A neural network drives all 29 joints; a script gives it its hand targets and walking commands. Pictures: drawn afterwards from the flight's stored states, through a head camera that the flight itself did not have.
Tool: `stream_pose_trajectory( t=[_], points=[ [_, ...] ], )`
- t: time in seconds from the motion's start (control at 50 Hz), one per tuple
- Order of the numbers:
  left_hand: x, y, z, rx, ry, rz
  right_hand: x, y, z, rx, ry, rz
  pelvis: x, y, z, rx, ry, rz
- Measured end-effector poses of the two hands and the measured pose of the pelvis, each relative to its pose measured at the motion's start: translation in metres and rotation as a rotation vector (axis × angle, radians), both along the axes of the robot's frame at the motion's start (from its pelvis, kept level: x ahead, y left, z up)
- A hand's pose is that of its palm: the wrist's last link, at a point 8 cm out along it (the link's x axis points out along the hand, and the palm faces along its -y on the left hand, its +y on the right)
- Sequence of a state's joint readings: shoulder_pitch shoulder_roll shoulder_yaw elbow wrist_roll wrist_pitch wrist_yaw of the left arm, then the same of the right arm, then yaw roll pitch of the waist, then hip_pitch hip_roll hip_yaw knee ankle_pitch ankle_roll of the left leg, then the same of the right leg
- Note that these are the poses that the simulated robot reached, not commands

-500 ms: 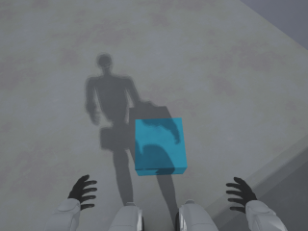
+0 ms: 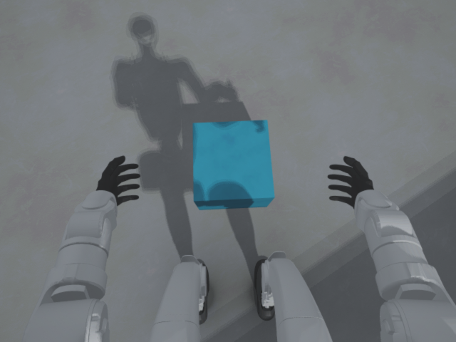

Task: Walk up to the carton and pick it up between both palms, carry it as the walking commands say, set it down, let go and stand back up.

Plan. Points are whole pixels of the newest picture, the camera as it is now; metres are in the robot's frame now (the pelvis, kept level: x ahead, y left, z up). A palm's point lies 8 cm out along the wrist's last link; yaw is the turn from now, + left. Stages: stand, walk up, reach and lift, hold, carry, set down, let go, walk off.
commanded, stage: reach and lift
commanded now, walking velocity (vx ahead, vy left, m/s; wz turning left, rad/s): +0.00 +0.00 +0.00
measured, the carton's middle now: (231, 167) +0.55 -0.01 -0.59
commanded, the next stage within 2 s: none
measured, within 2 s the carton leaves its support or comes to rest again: neither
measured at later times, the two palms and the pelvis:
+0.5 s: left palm (126, 126) +0.50 +0.22 -0.12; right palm (351, 128) +0.48 -0.25 -0.12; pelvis +0.00 +0.01 -0.03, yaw +0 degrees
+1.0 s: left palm (136, 127) +0.53 +0.22 -0.18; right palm (336, 126) +0.52 -0.25 -0.19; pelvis +0.00 +0.00 -0.08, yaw +1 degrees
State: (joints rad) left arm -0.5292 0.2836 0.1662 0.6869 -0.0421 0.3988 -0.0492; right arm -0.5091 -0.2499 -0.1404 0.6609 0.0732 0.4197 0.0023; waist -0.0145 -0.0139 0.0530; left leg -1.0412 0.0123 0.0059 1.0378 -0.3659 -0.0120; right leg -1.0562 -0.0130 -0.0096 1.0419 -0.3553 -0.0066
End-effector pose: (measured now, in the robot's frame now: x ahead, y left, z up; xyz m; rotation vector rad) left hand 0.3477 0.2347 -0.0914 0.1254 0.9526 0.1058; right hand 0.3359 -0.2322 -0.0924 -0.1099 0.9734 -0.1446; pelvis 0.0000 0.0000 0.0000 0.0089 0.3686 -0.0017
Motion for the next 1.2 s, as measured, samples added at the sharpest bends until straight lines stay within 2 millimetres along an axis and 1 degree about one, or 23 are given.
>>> stream_pose_trajectory(
  t=[0.12, 0.22, 0.44, 0.54, 0.62, 0.66, 0.72, 0.82, 0.9, 0.96, 1.02, 1.2],
  points=[
    [0.033, -0.001, -0.007, 0.000, -0.054, 0.012, 0.036, -0.005, -0.005, 0.003, -0.059, -0.010, -0.005, 0.004, -0.007, -0.001, 0.078, 0.001],
    [0.066, -0.002, -0.011, -0.003, -0.109, 0.021, 0.066, -0.011, -0.010, 0.008, -0.117, -0.026, -0.007, 0.006, -0.014, -0.001, 0.151, 0.000],
    [0.137, -0.011, -0.021, -0.031, -0.232, 0.033, 0.130, -0.016, -0.024, 0.023, -0.233, -0.034, -0.003, 0.007, -0.028, 0.005, 0.294, -0.003],
    [0.163, -0.012, -0.029, -0.040, -0.269, 0.041, 0.160, -0.014, -0.030, 0.037, -0.278, -0.028, 0.000, 0.006, -0.034, 0.011, 0.347, -0.007],
    [0.178, -0.014, -0.035, -0.041, -0.290, 0.045, 0.180, -0.011, -0.036, 0.049, -0.304, -0.022, 0.003, 0.005, -0.037, 0.015, 0.391, -0.009],
    [0.183, -0.014, -0.038, -0.041, -0.300, 0.045, 0.186, -0.010, -0.040, 0.051, -0.313, -0.020, 0.004, 0.004, -0.038, 0.016, 0.412, -0.009],
    [0.187, -0.015, -0.043, -0.041, -0.312, 0.044, 0.191, -0.009, -0.046, 0.050, -0.323, -0.021, 0.006, 0.003, -0.039, 0.017, 0.441, -0.009],
    [0.185, -0.014, -0.055, -0.039, -0.314, 0.041, 0.188, -0.012, -0.057, 0.039, -0.327, -0.025, 0.007, 0.001, -0.043, 0.017, 0.479, -0.008],
    [0.182, -0.011, -0.067, -0.039, -0.306, 0.041, 0.184, -0.014, -0.069, 0.034, -0.319, -0.028, 0.005, 0.001, -0.053, 0.018, 0.496, -0.008],
    [0.181, -0.010, -0.081, -0.041, -0.297, 0.043, 0.184, -0.014, -0.083, 0.037, -0.307, -0.032, 0.001, 0.001, -0.067, 0.018, 0.503, -0.007],
    [0.181, -0.010, -0.100, -0.043, -0.293, 0.047, 0.185, -0.014, -0.101, 0.042, -0.304, -0.039, -0.004, 0.001, -0.086, 0.018, 0.507, -0.005],
    [0.185, -0.011, -0.167, -0.029, -0.300, 0.047, 0.190, -0.013, -0.166, 0.030, -0.314, -0.045, -0.017, 0.001, -0.147, 0.013, 0.502, 0.001]
  ],
)
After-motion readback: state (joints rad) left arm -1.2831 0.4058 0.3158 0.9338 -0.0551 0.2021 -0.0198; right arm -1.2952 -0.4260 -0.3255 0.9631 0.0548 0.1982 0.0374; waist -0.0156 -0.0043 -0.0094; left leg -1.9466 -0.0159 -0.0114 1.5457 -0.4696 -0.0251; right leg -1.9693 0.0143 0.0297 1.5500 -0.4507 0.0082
